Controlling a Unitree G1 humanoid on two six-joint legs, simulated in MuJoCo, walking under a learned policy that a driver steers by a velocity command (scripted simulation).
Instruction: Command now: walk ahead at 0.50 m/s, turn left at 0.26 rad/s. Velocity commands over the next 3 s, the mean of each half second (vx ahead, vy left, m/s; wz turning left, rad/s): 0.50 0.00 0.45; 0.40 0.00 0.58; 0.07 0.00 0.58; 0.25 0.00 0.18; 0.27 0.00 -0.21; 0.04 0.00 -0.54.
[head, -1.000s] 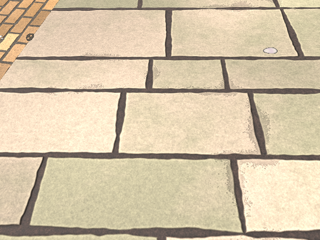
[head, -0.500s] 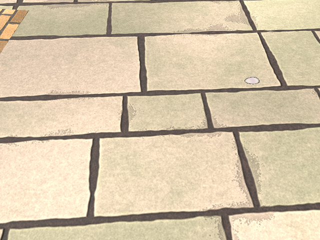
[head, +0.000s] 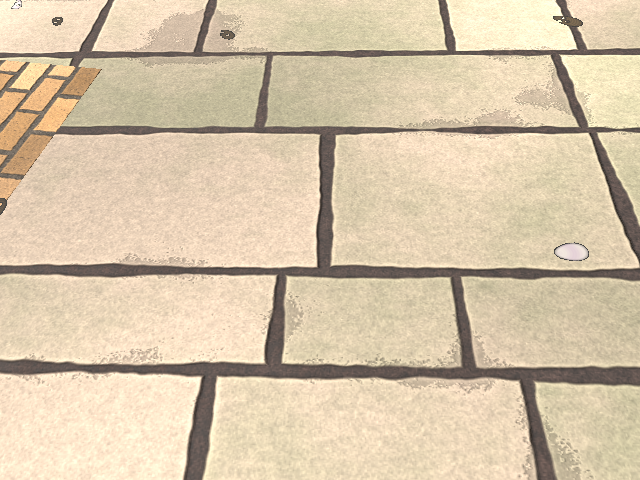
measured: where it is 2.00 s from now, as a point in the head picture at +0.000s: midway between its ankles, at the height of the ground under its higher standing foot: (251, 439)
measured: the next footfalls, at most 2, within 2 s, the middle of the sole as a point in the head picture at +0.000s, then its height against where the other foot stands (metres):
left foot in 0.24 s outside the picture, level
right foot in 0.80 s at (325, 412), level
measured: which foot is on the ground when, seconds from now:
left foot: up 0.00-0.22, down 0.24-0.80, up 0.82-1.00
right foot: down 0.00-0.26, up 0.28-0.78, down 0.80-1.00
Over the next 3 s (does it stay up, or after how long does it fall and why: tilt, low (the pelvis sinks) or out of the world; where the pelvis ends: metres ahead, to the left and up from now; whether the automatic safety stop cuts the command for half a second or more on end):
stays up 0.71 0.39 -0.01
